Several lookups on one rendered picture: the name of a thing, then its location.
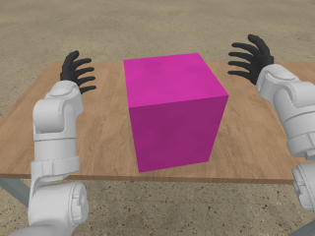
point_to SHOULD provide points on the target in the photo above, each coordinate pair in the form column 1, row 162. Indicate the left robot upper arm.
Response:
column 56, row 210

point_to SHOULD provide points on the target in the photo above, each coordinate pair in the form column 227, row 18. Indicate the robot left hand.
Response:
column 69, row 72

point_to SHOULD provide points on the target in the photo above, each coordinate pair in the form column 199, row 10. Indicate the table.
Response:
column 250, row 145

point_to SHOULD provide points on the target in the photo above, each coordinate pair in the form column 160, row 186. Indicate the left robot forearm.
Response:
column 54, row 134

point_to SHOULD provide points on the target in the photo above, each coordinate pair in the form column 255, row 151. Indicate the robot right hand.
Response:
column 261, row 58

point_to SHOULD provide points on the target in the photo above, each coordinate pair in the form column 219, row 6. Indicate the carton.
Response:
column 175, row 105

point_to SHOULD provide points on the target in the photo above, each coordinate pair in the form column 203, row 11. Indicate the right robot forearm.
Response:
column 294, row 101

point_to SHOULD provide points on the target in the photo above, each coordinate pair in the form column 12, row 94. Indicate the right robot upper arm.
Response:
column 304, row 184

